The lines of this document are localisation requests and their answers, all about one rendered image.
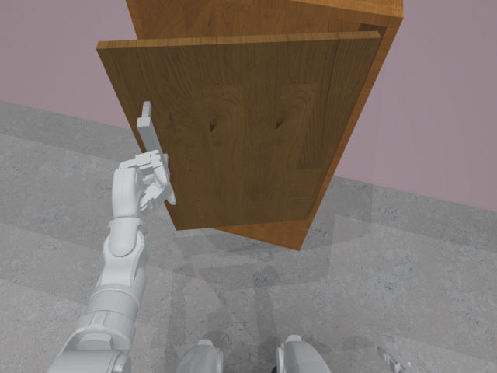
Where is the robot left hand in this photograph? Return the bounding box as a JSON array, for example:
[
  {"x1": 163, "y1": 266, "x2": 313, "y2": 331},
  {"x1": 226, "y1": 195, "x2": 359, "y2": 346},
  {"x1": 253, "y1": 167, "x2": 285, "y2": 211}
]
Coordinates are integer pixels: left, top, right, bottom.
[{"x1": 112, "y1": 150, "x2": 176, "y2": 221}]

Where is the left robot shin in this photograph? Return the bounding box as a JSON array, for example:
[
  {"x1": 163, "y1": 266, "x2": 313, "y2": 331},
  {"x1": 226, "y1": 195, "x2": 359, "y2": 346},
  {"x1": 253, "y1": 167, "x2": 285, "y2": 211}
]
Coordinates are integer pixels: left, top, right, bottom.
[{"x1": 197, "y1": 340, "x2": 213, "y2": 346}]

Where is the cupboard door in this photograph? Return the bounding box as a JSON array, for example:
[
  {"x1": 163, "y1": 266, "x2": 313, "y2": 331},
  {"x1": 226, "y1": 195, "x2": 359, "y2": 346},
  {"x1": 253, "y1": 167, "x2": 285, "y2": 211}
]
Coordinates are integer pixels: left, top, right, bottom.
[{"x1": 96, "y1": 31, "x2": 381, "y2": 231}]

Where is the handle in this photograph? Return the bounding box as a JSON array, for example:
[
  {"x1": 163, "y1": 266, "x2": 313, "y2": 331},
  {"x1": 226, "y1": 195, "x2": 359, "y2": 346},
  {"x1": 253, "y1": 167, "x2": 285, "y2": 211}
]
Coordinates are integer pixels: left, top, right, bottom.
[{"x1": 137, "y1": 101, "x2": 170, "y2": 179}]

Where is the right robot shin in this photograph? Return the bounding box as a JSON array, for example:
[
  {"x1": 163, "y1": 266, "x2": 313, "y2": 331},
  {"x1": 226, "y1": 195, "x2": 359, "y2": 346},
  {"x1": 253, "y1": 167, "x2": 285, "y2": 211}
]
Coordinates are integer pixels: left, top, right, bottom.
[{"x1": 285, "y1": 335, "x2": 302, "y2": 343}]

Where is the robot shin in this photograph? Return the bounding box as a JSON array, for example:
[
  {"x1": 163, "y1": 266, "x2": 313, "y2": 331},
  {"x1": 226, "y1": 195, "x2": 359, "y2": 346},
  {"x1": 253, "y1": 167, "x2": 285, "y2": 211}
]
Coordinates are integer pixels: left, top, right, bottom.
[
  {"x1": 197, "y1": 340, "x2": 213, "y2": 346},
  {"x1": 285, "y1": 335, "x2": 302, "y2": 343}
]

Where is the left robot upper arm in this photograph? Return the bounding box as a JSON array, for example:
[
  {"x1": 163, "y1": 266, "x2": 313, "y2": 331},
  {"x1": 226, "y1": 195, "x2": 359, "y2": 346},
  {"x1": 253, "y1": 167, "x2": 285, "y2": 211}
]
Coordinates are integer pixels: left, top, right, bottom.
[{"x1": 49, "y1": 350, "x2": 132, "y2": 373}]

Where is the robot right hand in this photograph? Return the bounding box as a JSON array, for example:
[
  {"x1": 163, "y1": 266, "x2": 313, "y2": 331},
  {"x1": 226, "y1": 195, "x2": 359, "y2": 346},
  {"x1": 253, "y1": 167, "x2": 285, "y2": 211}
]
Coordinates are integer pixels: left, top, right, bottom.
[{"x1": 377, "y1": 346, "x2": 419, "y2": 373}]

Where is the robot left forearm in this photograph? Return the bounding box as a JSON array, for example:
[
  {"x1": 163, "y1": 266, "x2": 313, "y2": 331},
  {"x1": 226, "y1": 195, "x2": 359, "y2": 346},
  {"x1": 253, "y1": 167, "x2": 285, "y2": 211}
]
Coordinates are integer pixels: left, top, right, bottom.
[{"x1": 47, "y1": 216, "x2": 151, "y2": 373}]

